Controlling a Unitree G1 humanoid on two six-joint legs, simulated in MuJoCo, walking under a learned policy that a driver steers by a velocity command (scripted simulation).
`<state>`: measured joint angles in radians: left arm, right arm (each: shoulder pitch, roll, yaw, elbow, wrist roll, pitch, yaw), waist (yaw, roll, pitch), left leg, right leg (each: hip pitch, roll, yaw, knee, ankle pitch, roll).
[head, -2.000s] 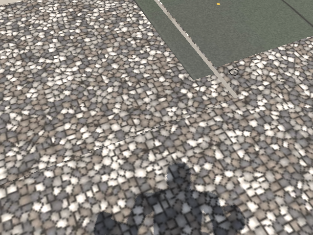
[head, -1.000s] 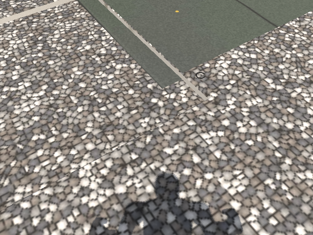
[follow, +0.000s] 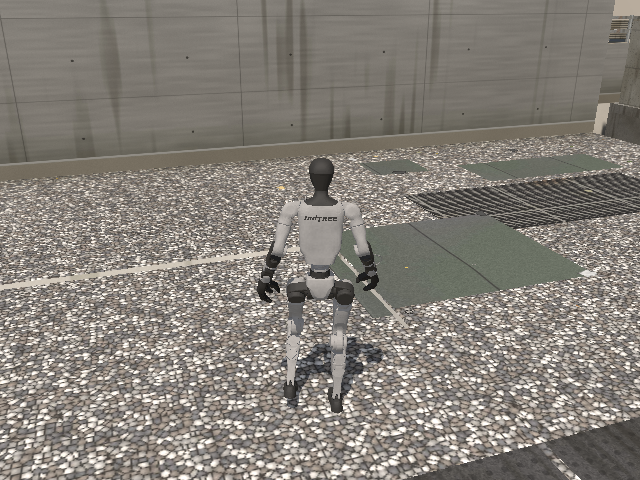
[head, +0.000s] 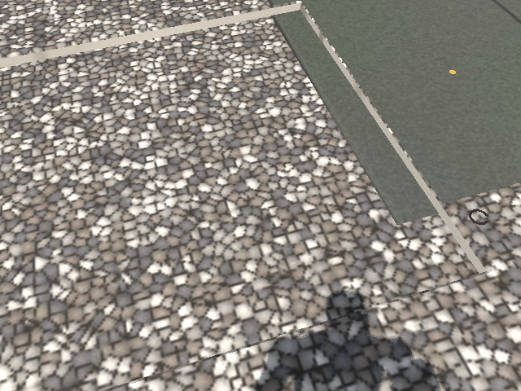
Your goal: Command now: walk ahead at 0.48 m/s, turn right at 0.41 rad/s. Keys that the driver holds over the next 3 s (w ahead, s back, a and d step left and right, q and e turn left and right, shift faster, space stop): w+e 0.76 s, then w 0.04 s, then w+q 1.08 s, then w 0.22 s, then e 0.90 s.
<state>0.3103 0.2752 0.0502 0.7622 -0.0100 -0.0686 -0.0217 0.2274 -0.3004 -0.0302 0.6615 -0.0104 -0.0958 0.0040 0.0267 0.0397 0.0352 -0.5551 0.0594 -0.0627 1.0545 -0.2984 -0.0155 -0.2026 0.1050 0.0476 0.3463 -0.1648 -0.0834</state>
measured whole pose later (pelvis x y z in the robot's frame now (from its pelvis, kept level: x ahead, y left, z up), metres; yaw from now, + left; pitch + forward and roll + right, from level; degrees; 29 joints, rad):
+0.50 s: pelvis +0.28 +0.04 +0.00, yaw -18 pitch +1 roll +2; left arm 0.23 0.33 0.07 0.68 -0.03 -0.01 0.00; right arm 0.30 -0.27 -0.06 0.74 -0.01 -0.10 0.01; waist -0.04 -0.05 0.04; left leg -0.14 -0.03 0.10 0.33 -0.20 0.03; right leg -0.63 -0.07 0.06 1.08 -0.25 0.01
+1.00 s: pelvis +0.52 -0.11 +0.00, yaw -29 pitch +0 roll -1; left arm 0.26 0.27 0.05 0.71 0.01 -0.08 -0.03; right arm 0.20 -0.33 -0.05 0.76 0.02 -0.07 0.01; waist 0.01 0.05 0.06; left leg -0.61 0.12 -0.05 1.02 -0.20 -0.02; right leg -0.18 0.09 -0.06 0.35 -0.17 -0.10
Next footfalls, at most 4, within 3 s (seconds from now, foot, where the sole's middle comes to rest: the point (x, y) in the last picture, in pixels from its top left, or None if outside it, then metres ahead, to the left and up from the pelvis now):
0.26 left None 0.34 0.14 -0.78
0.76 right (364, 371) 0.52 -0.20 -0.78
1.36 left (326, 253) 0.90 -0.13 -0.83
1.80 right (393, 186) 1.18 -0.37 -0.83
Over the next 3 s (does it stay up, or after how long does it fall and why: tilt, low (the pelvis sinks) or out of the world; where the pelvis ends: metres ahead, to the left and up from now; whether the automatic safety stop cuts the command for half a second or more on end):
stays up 1.30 -0.23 -0.05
